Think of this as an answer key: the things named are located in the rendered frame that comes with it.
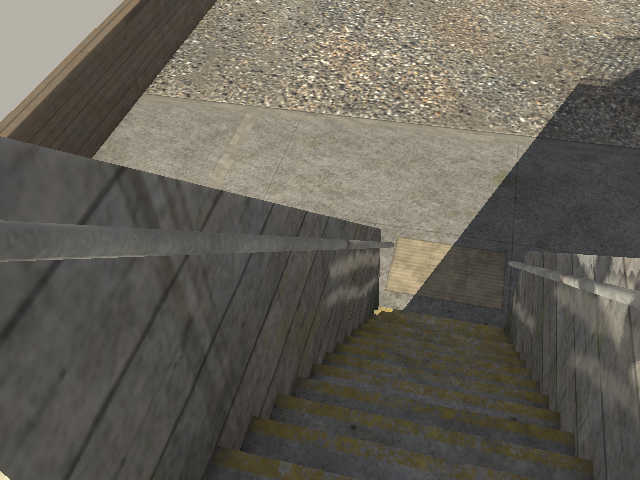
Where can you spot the stairs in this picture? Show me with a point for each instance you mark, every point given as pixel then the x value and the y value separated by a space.
pixel 410 396

